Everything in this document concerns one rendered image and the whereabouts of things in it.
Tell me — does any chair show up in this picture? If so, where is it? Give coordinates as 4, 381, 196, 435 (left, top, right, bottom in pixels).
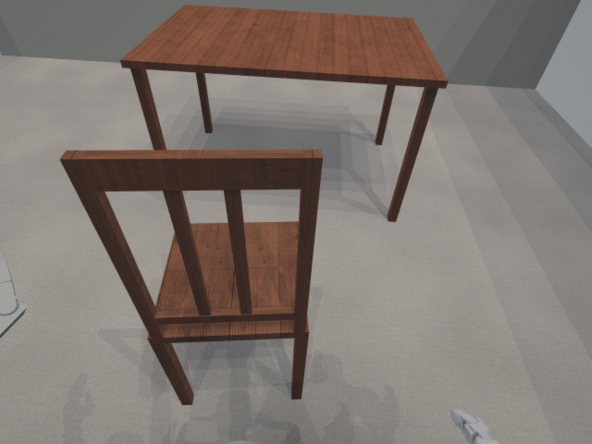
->
60, 150, 323, 405

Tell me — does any left robot hand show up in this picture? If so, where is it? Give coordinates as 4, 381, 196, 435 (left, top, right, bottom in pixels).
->
0, 252, 27, 339

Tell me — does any table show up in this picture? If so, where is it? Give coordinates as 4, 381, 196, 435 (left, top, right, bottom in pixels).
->
120, 5, 448, 222

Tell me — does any right robot hand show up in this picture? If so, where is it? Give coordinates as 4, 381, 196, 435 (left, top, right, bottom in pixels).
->
450, 409, 499, 444

